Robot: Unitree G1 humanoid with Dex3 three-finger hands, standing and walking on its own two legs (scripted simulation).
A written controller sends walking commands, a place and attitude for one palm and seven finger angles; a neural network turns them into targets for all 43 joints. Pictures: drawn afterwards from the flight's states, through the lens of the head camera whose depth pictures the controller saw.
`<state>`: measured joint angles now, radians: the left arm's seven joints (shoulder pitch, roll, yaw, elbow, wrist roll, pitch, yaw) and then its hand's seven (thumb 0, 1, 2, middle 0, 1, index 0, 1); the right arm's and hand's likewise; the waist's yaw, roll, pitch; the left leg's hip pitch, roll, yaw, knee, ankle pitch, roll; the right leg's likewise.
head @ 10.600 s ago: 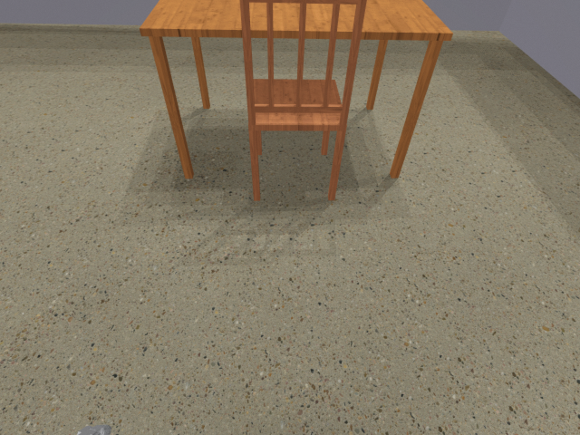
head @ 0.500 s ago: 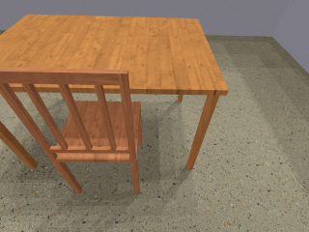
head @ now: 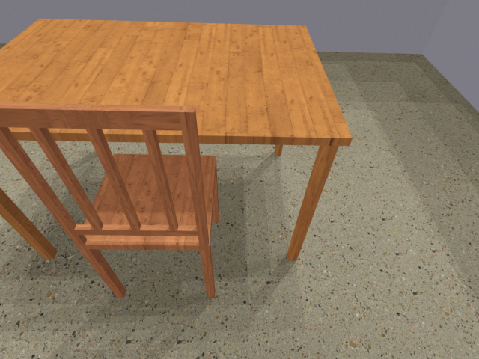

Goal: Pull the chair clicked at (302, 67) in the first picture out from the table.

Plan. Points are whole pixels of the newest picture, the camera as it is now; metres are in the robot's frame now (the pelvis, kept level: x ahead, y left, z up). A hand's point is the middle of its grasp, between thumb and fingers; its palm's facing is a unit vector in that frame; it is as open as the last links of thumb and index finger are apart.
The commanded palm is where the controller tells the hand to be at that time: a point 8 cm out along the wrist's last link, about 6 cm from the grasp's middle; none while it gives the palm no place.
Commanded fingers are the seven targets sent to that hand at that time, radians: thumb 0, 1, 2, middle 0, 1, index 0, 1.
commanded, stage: look again from close up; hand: left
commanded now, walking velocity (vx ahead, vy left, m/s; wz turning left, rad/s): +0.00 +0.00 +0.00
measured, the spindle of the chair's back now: (118, 186) +0.49 +0.33 -0.06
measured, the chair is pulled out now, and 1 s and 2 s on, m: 0.00 0.00 0.00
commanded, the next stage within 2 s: shuffle to correct the standing spot in 0.54 s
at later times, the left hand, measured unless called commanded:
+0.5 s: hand out of the picture -0.02 +0.14 -0.18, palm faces +0.07 -0.99 -0.13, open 7.4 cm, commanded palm none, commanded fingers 0.00 0.90 0.90 -0.20 -0.30 -0.20 -0.30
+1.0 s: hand out of the picture +0.00 +0.16 -0.19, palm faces +0.06 -0.99 -0.12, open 7.4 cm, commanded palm none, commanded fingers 0.00 0.90 0.90 -0.20 -0.30 -0.20 -0.30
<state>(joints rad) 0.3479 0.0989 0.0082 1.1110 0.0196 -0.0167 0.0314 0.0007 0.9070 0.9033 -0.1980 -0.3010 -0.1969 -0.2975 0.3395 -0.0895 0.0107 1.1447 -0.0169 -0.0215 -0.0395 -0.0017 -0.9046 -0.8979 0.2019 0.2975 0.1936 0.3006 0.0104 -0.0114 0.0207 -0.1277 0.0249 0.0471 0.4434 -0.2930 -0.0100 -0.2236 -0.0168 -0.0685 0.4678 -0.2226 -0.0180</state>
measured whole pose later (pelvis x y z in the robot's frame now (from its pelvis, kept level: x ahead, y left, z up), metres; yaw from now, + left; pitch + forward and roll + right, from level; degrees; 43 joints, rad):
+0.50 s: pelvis +0.00 -0.01 +0.00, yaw +0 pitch -1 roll +0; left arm 0.34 0.10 0.01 1.11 0.02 -0.02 0.03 0.00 0.91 0.90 -0.20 -0.30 -0.20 -0.30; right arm 0.34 -0.09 0.01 1.15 -0.02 -0.02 -0.04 0.00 -0.90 -0.90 0.20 0.30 0.19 0.30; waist 0.01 -0.01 0.02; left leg -0.13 0.03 0.04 0.44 -0.30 -0.02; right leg -0.22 -0.01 -0.08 0.47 -0.23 -0.03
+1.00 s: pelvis +0.05 +0.01 -0.01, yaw -1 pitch +0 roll +0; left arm 0.41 0.12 0.05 1.12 0.03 0.00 0.01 0.00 0.91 0.90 -0.20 -0.30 -0.20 -0.30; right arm 0.41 -0.10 0.00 1.13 -0.03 -0.05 -0.04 0.00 -0.91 -0.90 0.20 0.30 0.19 0.30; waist 0.01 -0.04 0.00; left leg -0.12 0.02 0.07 0.56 -0.44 0.01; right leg -0.32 -0.02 -0.07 0.79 -0.45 -0.05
